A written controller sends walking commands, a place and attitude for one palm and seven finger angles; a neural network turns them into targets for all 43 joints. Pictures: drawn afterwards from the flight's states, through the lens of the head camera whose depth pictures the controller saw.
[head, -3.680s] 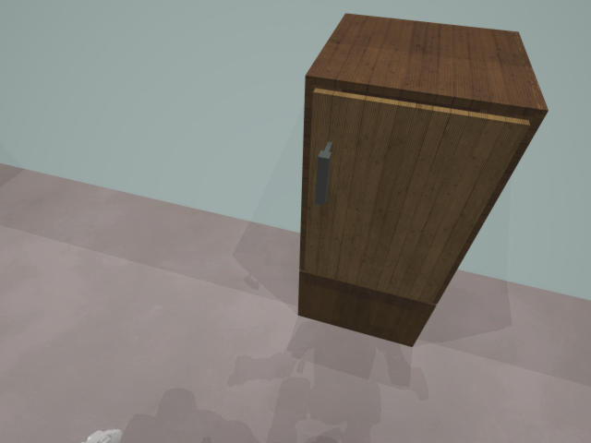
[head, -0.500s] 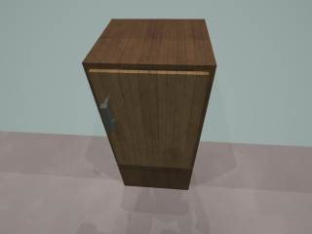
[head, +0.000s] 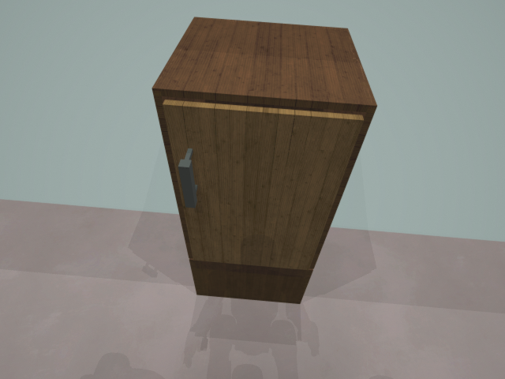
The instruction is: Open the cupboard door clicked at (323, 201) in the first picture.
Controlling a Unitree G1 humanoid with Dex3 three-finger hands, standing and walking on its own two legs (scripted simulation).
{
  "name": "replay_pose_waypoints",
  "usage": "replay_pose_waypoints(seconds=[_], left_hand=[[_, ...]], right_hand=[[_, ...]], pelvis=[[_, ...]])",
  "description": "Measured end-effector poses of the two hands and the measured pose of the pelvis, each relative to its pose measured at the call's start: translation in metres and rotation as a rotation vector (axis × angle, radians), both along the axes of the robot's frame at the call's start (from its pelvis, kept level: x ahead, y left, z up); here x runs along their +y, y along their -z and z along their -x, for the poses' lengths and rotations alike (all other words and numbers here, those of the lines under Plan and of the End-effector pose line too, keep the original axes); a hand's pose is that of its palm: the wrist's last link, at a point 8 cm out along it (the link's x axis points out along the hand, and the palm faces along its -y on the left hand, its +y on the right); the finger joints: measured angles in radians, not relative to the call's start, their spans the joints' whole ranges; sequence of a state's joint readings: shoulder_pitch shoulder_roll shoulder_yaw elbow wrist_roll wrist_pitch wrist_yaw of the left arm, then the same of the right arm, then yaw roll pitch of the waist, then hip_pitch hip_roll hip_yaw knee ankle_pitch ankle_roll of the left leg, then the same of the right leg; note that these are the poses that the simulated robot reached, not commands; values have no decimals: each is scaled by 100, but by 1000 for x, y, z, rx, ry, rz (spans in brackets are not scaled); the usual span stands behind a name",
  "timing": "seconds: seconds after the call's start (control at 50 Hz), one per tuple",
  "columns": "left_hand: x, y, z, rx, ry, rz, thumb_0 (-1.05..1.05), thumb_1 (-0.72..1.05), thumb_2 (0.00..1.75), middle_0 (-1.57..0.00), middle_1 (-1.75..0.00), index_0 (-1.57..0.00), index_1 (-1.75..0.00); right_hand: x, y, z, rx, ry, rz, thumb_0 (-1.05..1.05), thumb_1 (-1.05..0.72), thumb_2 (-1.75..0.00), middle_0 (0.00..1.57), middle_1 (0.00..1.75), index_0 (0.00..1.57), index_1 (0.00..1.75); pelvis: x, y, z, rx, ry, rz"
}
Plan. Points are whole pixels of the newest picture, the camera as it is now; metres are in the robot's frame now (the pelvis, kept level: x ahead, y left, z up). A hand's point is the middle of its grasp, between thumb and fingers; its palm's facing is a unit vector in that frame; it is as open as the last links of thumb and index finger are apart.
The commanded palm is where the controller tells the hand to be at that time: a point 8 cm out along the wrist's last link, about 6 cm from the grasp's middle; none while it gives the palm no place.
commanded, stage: come to a stop and stand still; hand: left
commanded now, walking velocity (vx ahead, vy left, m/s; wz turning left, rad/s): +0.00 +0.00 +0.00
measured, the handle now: (190, 178) +0.52 +0.18 -0.02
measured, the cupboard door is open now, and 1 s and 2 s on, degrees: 0 0 0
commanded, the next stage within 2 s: look again from close up in 1.06 s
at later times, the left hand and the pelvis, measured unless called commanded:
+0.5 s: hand out of the picture -0.08 +0.14 -0.17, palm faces +0.04 -0.98 -0.17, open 7.4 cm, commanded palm none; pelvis -0.03 -0.02 +0.00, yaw +1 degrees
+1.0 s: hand out of the picture -0.07 +0.12 -0.18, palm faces +0.07 -0.99 -0.14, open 7.4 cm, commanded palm none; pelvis -0.03 -0.03 +0.00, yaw +1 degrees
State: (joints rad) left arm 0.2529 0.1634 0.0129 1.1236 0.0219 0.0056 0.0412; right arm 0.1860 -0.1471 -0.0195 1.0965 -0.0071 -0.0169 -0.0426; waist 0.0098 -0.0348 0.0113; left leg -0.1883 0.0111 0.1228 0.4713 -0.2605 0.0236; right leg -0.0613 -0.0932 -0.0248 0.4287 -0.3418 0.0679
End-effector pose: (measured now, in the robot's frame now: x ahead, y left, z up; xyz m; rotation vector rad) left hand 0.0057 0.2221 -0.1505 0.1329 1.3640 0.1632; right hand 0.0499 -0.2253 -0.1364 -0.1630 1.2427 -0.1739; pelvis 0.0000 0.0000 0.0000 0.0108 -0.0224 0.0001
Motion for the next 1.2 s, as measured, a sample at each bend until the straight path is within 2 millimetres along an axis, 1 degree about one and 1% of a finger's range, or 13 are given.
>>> replay_pose_waypoints(seconds=[0.08,0.16,0.22,0.32,0.38,0.44,0.56,0.68,0.78,0.9,1.12,1.2], left_hand=[[5,-5,-6,-35,13,-15,1,92,90,-20,-30,-19,-30],[5,-7,1,-33,19,-18,0,92,90,-20,-30,-19,-30],[1,-8,14,-8,17,-14,0,92,90,-20,-30,-19,-30],[-8,-8,43,56,6,-1,0,91,90,-20,-30,-19,-30],[-15,-8,60,94,-5,8,0,91,90,-20,-30,-19,-30],[-23,-8,74,122,-17,17,0,91,90,-20,-30,-19,-30],[-37,-7,93,148,-36,35,1,91,90,-20,-30,-19,-30],[-49,-6,99,145,-45,49,1,91,90,-20,-30,-19,-30],[-55,-5,96,132,-47,55,0,91,90,-20,-30,-19,-30],[-57,-3,89,112,-46,56,0,91,90,-20,-30,-19,-30],[-52,-3,76,96,-40,46,0,91,90,-20,-30,-19,-30],[-48,-3,72,89,-24,34,0,91,90,-20,-30,-19,-30]], right_hand=[[-4,0,19,28,8,-1,0,-94,-90,20,30,20,30],[-6,2,44,78,14,-10,0,-93,-90,20,30,20,30],[-5,4,64,123,20,-21,0,-92,-90,20,30,20,30],[-3,5,93,188,33,-42,0,-92,-90,20,30,20,30],[-2,6,105,213,40,-52,0,-91,-90,20,30,20,30],[-2,7,112,226,45,-59,0,-91,-90,20,30,20,30],[-2,8,113,220,42,-68,0,-91,-90,20,30,20,30],[-4,9,106,193,35,-73,0,-91,-90,20,30,20,30],[-9,9,103,186,32,-65,1,-92,-90,20,30,20,30],[-13,8,101,182,32,-59,1,-92,-90,20,30,20,30],[-13,7,98,196,28,-56,1,-92,-90,20,30,20,30],[-14,9,95,196,18,-53,1,-92,-90,20,30,20,30]], pelvis=[[-1,-2,6,-7,-2,0],[-2,-3,13,-12,-5,0],[-4,-4,18,-12,-7,1],[-8,-5,26,-13,-9,2],[-11,-5,29,-13,-9,3],[-14,-5,31,-14,-10,4],[-19,-5,35,-18,-13,7],[-23,-4,38,-16,-14,8],[-26,-4,38,-13,-16,9],[-29,-4,36,-11,-18,11],[-30,-4,32,-3,-21,14],[-27,-1,31,9,-20,29]])
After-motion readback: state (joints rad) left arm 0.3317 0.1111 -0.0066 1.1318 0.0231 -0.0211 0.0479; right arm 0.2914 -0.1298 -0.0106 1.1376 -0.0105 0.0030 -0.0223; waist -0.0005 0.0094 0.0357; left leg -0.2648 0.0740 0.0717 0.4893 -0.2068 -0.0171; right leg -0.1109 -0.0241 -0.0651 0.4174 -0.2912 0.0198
